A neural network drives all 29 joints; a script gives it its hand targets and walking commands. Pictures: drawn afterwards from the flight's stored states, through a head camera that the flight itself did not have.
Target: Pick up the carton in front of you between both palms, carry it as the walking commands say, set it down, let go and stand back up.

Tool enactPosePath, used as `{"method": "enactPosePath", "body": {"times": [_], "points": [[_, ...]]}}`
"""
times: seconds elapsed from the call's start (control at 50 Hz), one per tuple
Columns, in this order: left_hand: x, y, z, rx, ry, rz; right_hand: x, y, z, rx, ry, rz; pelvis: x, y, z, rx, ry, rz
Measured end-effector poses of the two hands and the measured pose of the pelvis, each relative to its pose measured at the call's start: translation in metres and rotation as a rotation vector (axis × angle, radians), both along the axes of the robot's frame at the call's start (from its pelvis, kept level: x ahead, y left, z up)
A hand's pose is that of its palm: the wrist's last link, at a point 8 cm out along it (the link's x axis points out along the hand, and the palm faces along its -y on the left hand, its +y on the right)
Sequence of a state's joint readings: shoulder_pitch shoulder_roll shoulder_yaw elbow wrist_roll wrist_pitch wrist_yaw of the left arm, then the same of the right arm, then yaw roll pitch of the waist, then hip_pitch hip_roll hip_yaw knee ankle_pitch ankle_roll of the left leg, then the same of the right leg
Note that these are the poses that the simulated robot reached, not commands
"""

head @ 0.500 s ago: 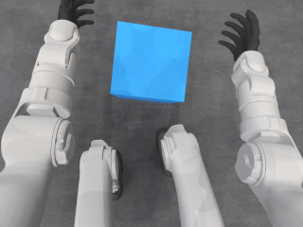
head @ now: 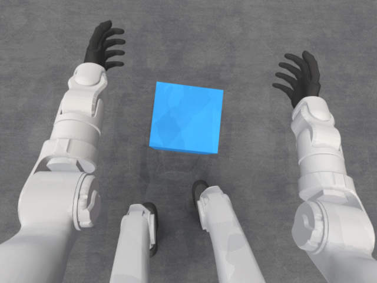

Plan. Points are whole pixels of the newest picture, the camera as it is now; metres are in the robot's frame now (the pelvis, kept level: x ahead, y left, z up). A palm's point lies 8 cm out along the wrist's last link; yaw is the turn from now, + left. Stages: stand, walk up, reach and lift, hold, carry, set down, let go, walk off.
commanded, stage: let go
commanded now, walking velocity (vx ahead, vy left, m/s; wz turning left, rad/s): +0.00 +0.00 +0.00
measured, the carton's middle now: (184, 123) +0.47 -0.08 -0.49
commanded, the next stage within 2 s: stand in 1.38 s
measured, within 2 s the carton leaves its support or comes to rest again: neither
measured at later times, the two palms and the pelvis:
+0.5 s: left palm (47, 142) +0.40 +0.14 +0.01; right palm (363, 146) +0.32 -0.29 +0.03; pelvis +0.06 -0.03 +0.12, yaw +0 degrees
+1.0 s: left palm out of the picture +0.27 +0.24 +0.09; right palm out of the picture +0.25 -0.22 +0.09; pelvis +0.10 +0.02 +0.16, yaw -2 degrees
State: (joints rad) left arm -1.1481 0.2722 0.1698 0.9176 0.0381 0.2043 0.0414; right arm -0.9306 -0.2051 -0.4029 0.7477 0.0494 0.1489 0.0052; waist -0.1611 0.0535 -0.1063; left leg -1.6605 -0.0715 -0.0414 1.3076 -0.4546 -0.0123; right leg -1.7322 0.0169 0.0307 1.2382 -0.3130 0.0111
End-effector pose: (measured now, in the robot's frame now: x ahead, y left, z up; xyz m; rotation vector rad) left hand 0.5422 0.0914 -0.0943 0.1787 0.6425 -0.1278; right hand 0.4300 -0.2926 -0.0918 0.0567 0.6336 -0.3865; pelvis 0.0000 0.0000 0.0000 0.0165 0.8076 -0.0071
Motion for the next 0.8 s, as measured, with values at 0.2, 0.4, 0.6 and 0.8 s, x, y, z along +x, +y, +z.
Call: {"method": "enactPosePath", "body": {"times": [0.2, 0.4, 0.6, 0.8], "points": [[-0.043, 0.014, 0.038, 0.055, 0.022, 0.074, -0.023, 0.008, 0.039, -0.044, 0.07, 0.141, 0.016, -0.009, 0.05, 0.013, -0.058, 0.001], [-0.125, 0.039, 0.085, 0.086, 0.069, 0.171, -0.082, 0.006, 0.091, -0.075, 0.166, 0.297, 0.043, -0.022, 0.1, 0.011, -0.26, -0.002], [-0.168, 0.061, 0.128, 0.08, 0.08, 0.139, -0.137, 0.016, 0.142, -0.067, 0.175, 0.296, 0.072, -0.026, 0.132, -0.003, -0.443, -0.014], [-0.228, 0.105, 0.163, 0.078, 0.098, 0.141, -0.184, 0.047, 0.181, -0.067, 0.186, 0.292, 0.091, -0.009, 0.157, -0.032, -0.643, -0.015]]}}
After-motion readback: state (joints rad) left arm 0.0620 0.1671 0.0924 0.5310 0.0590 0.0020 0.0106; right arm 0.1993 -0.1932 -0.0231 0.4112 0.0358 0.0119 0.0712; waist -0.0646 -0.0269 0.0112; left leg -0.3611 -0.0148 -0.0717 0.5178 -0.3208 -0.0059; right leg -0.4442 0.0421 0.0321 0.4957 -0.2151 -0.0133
